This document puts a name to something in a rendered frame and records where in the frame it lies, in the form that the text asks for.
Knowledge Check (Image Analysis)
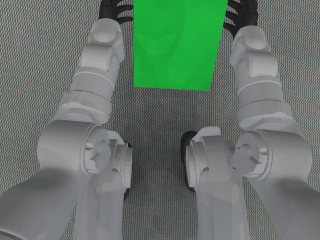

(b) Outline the right robot hand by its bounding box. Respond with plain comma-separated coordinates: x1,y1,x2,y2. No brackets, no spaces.
223,0,259,39

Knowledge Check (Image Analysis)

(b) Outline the left robot hand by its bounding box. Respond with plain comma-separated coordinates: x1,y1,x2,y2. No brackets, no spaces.
98,0,134,25

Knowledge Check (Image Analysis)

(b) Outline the right robot thigh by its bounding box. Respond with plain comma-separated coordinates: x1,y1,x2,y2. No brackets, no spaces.
185,135,250,240

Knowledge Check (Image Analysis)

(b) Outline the robot right upper arm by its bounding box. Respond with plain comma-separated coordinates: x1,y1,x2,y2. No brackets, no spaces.
233,128,320,240

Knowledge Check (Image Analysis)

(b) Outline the left robot forearm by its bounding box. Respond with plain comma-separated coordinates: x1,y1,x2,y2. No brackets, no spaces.
37,18,125,159

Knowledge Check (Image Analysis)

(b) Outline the robot left upper arm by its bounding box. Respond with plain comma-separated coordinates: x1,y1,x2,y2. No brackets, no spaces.
0,119,111,240

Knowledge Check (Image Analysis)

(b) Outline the right robot forearm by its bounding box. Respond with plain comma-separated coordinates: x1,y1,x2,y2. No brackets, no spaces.
229,25,312,156

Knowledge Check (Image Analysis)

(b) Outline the carton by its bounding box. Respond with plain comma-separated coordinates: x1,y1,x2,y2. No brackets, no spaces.
134,0,228,91

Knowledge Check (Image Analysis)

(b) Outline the robot right shin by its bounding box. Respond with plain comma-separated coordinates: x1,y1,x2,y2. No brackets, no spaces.
192,126,236,188

